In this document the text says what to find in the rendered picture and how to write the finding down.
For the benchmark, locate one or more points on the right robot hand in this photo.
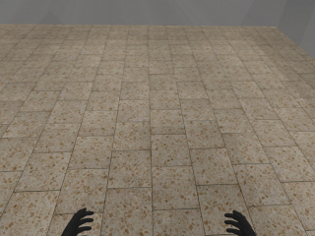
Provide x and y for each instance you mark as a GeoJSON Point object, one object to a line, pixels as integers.
{"type": "Point", "coordinates": [245, 229]}

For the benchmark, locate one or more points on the left robot hand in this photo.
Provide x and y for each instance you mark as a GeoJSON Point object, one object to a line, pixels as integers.
{"type": "Point", "coordinates": [72, 228]}

